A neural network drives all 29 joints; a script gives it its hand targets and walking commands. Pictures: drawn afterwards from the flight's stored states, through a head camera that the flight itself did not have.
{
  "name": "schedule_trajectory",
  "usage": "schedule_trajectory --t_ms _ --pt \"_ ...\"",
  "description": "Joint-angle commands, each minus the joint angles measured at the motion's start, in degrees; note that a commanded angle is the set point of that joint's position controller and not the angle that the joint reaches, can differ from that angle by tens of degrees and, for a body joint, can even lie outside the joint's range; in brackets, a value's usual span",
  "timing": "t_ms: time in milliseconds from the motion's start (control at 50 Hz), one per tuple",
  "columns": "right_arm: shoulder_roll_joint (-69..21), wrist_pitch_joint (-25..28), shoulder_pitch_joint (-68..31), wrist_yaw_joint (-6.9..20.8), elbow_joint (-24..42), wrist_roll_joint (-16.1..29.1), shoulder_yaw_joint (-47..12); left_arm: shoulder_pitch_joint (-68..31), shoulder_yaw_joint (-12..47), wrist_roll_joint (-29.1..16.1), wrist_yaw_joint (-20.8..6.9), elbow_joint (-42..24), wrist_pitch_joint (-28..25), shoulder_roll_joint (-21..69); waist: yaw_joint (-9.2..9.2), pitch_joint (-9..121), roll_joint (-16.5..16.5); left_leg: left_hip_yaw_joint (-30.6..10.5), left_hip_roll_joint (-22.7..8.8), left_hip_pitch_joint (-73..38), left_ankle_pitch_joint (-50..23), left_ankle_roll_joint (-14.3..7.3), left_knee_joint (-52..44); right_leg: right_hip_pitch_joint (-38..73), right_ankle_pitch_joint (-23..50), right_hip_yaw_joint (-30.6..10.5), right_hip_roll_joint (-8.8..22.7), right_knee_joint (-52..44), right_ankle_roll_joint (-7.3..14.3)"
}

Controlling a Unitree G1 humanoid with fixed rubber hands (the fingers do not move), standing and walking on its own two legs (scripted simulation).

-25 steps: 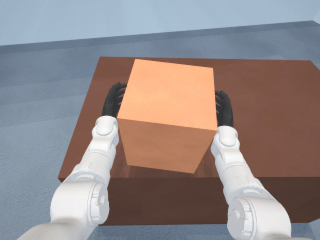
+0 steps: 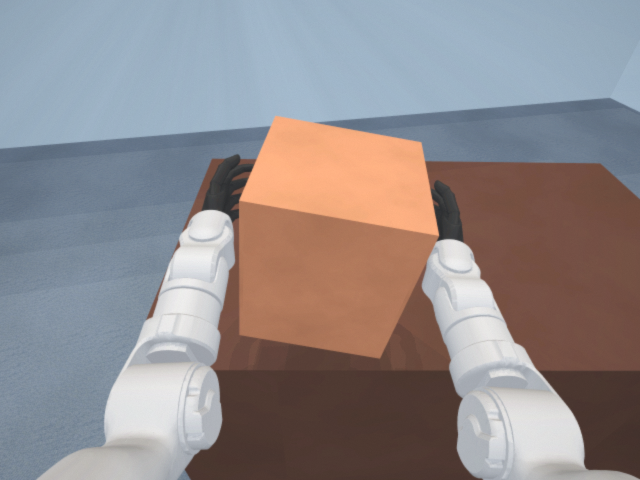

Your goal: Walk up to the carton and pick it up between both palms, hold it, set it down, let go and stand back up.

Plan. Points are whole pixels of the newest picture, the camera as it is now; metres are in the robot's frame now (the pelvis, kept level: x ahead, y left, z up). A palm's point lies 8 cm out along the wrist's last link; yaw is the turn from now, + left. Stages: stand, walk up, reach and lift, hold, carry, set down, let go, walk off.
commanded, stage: reach and lift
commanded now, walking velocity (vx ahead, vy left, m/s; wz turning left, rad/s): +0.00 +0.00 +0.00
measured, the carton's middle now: (328, 240) +0.42 +0.01 +0.11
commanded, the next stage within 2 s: hold in 1.26 s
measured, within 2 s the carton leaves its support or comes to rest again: neither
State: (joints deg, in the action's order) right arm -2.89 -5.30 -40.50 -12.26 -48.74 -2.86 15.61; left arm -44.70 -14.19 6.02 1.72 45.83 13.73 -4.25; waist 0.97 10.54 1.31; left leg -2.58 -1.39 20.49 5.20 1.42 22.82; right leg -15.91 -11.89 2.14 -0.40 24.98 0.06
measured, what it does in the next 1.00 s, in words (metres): stands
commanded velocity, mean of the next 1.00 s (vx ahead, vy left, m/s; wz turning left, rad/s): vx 0.00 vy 0.00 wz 0.00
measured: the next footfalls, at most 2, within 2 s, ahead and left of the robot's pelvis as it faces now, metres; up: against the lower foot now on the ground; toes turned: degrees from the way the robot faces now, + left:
none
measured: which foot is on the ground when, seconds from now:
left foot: down 0.00-1.00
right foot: down 0.00-1.00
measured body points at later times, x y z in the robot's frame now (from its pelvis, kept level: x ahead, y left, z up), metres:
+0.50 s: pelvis +0.00 +0.00 +0.00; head -0.05 +0.02 +0.45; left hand +0.41 +0.17 +0.19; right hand +0.40 -0.14 +0.17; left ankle +0.07 +0.14 -0.74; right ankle +0.01 -0.11 -0.74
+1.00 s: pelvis +0.00 +0.00 +0.00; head -0.05 +0.02 +0.45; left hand +0.41 +0.17 +0.20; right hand +0.41 -0.13 +0.19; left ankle +0.07 +0.14 -0.74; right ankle +0.01 -0.11 -0.74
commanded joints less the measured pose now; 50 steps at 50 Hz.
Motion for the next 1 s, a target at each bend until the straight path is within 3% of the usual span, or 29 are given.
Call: schedule_trajectory --t_ms 0,200,300,980 --pt "-32.2 0.1 -57.1 8.3 19.0 8.2 -26.8 -38.1 16.9 0.1 -8.3 -11.2 2.9 39.4 -1.31 18.0 2.1 3.9 3.0 -23.1 0.1 -2.6 -4.7 9.3 0.1 -0.8 -2.0 -11.5 -2.2" --pt "-32.4 -4.1 -61.2 7.8 23.1 12.7 -29.5 -38.5 18.1 -0.8 -7.6 -17.5 8.3 40.5 -1.16 20.6 1.3 3.3 3.5 -23.2 -3.0 -2.6 -3.6 11.2 4.5 -0.6 -2.5 -10.9 -2.3" --pt "-31.4 -6.0 -60.7 7.7 22.2 13.2 -28.5 -39.0 17.8 -0.9 -7.6 -18.4 10.3 39.7 -0.36 18.6 1.0 3.2 3.4 -22.4 -1.1 -2.6 -3.8 10.4 2.9 -0.6 -2.4 -11.1 -2.4" --pt "-30.4 -11.3 -62.7 6.9 24.9 17.4 -28.9 -44.3 21.7 -5.2 -6.3 -26.8 15.2 39.1 1.93 22.7 -0.6 1.9 3.1 -23.2 -3.9 -1.2 -2.5 12.2 8.8 -0.3 -2.9 -9.8 -2.8"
